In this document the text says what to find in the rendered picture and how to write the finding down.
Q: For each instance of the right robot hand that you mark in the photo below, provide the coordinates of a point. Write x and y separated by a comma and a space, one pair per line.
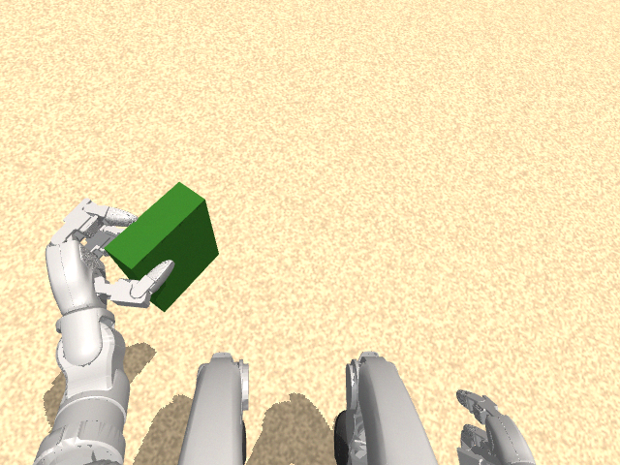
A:
501, 444

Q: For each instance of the left robot hand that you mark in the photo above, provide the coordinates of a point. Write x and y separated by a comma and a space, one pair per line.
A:
77, 276

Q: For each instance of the carton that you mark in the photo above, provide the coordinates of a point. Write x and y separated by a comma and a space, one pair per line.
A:
177, 227

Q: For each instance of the left robot arm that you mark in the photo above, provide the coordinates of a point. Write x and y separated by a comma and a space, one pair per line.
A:
88, 428

